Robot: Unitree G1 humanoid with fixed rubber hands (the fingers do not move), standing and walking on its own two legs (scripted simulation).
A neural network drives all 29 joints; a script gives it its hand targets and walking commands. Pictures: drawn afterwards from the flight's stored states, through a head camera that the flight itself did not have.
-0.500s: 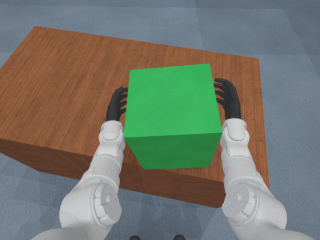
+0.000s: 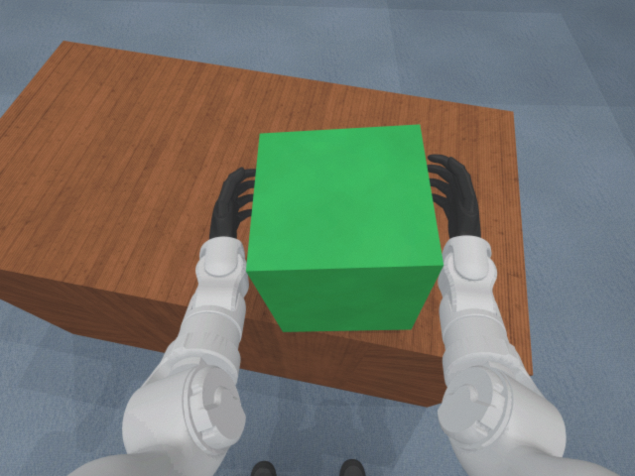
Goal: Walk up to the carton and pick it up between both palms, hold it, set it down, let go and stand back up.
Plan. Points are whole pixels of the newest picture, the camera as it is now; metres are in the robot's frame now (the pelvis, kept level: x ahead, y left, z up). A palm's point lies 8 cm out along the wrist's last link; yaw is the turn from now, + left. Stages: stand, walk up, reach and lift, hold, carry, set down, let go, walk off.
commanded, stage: set down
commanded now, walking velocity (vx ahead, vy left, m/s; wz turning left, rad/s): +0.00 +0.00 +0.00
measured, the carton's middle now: (342, 241) +0.44 -0.03 -0.05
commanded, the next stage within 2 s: none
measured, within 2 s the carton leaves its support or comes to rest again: rests again in 0.66 s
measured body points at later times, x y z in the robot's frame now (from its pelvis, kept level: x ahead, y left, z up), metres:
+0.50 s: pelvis +0.00 +0.00 +0.00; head +0.12 +0.01 +0.43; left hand +0.44 +0.13 +0.01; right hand +0.43 -0.17 +0.03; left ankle -0.01 +0.13 -0.74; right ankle -0.01 -0.11 -0.74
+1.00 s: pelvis -0.01 +0.00 -0.01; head +0.12 +0.01 +0.42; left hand +0.45 +0.12 +0.00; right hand +0.43 -0.19 +0.01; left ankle -0.01 +0.13 -0.74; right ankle -0.01 -0.11 -0.74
